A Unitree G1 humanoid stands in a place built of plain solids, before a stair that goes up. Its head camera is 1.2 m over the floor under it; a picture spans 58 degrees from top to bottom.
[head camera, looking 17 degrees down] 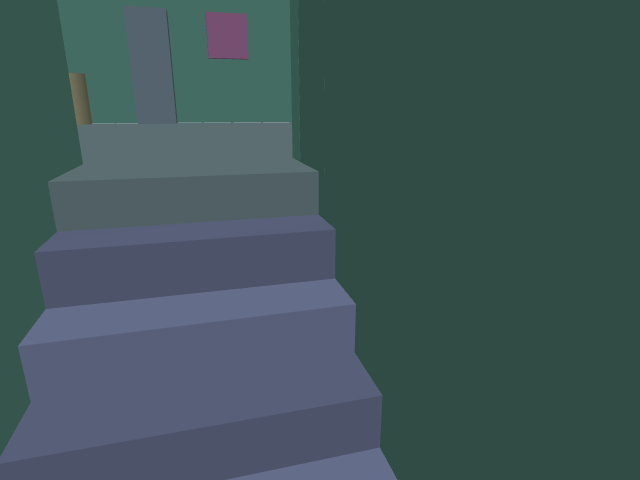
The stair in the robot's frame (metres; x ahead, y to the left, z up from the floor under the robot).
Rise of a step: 0.19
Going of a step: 0.24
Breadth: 1.00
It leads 15 degrees to the left of straight ahead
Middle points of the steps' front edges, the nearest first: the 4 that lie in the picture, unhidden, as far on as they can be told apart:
0.97 0.30 0.38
1.20 0.36 0.56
1.43 0.42 0.76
1.67 0.49 0.95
